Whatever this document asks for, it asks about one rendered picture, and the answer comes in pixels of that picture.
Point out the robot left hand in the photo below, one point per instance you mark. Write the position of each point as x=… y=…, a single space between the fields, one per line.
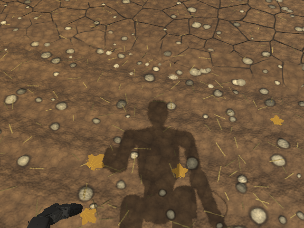
x=54 y=213

